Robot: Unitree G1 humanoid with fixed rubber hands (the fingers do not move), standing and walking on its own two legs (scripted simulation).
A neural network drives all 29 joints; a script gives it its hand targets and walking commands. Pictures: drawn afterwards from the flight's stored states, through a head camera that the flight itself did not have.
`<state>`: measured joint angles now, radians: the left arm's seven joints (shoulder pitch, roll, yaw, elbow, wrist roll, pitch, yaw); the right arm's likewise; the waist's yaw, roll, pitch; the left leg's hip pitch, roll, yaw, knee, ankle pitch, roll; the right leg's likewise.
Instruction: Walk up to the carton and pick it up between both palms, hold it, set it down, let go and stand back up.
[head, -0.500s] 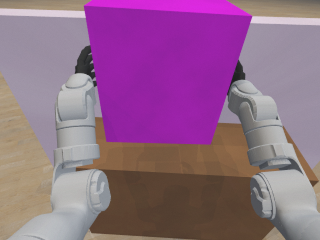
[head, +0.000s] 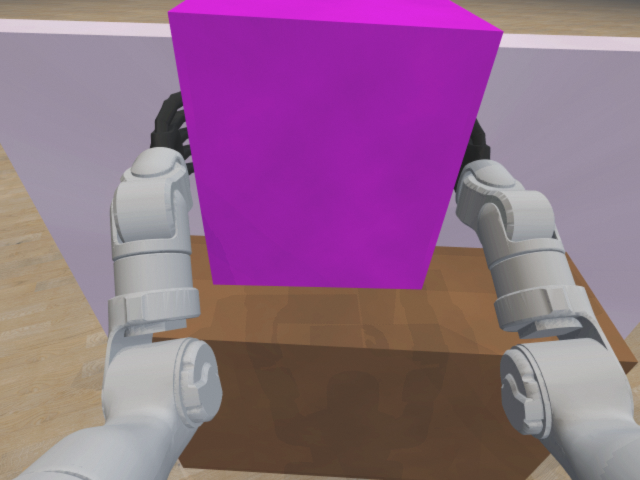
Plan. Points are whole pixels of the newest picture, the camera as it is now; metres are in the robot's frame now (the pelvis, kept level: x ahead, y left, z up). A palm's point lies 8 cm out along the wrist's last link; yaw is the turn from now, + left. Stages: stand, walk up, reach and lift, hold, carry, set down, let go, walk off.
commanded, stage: hold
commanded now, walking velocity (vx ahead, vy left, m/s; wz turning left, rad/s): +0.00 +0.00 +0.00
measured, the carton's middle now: (323, 133) +0.42 +0.01 +0.27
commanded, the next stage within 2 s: set down in 0.22 s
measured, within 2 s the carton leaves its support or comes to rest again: neither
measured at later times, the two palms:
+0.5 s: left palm (171, 158) +0.38 +0.18 +0.26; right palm (461, 181) +0.38 -0.16 +0.23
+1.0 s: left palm (205, 194) +0.41 +0.16 +0.19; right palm (460, 214) +0.39 -0.18 +0.16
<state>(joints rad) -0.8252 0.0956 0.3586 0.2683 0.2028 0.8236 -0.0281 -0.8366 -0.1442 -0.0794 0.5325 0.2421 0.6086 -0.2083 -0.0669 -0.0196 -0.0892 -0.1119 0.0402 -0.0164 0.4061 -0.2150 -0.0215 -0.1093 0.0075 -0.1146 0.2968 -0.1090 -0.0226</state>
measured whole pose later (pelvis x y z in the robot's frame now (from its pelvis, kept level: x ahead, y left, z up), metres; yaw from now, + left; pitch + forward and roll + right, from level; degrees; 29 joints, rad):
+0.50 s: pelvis +0.00 +0.00 +0.00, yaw +1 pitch -7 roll -1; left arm -0.85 0.06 0.42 0.40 0.28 0.60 -0.06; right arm -0.81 -0.06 -0.21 0.67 0.08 0.35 -0.14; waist -0.07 -0.04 -0.04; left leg -0.03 0.02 -0.03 0.34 -0.19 -0.02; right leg -0.04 -0.01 -0.13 0.28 -0.12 -0.02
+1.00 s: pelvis +0.02 +0.00 +0.00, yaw +1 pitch -4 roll -1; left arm -0.68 0.03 0.26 0.29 0.18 0.47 0.03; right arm -0.63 -0.12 -0.12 0.59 0.16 0.16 -0.13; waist -0.07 -0.06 0.03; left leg -0.08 0.03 -0.03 0.38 -0.23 -0.02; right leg -0.07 0.00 -0.13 0.28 -0.13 -0.01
